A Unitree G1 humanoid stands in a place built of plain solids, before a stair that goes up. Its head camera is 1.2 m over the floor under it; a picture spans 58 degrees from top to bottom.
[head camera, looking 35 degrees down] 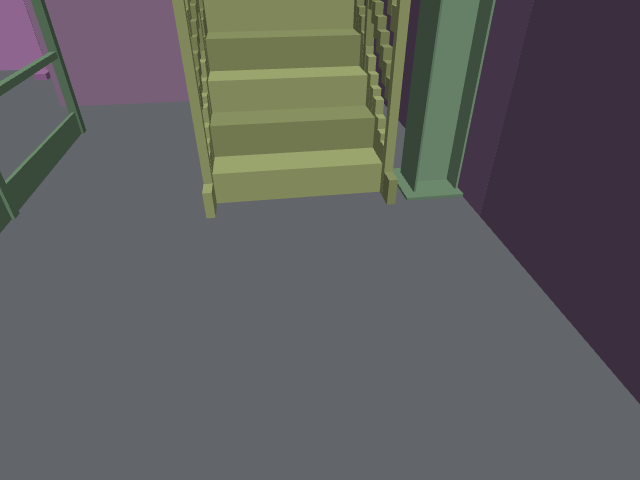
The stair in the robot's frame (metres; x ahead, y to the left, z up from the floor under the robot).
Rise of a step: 0.18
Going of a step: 0.22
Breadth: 1.02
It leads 8 degrees to the left of straight ahead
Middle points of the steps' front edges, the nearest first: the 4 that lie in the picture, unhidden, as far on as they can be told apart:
2.13 0.11 0.18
2.35 0.14 0.36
2.57 0.18 0.54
2.79 0.21 0.72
